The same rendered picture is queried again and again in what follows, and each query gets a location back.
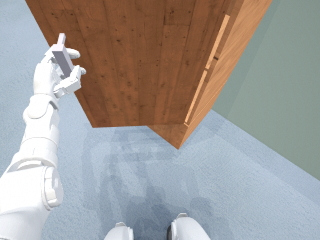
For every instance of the robot left shin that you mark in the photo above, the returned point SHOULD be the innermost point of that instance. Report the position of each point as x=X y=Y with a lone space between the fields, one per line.
x=120 y=224

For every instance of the robot left forearm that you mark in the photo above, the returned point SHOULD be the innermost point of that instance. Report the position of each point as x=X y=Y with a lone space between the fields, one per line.
x=40 y=142

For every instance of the left robot upper arm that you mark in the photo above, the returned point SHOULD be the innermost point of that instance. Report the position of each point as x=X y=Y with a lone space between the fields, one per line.
x=26 y=199

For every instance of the cupboard door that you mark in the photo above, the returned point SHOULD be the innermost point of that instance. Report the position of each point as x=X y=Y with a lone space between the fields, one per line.
x=144 y=59

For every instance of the right robot thigh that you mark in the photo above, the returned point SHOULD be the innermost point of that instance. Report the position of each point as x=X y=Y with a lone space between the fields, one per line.
x=186 y=228

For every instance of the handle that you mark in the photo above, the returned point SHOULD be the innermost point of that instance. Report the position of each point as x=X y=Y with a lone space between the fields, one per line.
x=62 y=57

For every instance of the robot left hand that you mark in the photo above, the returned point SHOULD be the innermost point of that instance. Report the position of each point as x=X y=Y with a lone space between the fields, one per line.
x=52 y=82

